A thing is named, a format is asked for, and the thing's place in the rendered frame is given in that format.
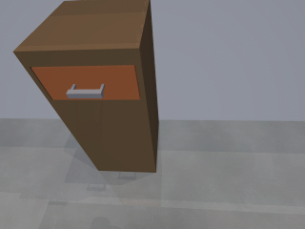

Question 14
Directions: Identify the handle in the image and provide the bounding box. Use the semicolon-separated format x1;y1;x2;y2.
66;84;105;98

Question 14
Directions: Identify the cabinet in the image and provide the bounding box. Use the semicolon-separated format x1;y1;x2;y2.
13;0;159;173

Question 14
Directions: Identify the drawer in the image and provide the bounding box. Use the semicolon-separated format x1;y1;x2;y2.
31;65;141;100

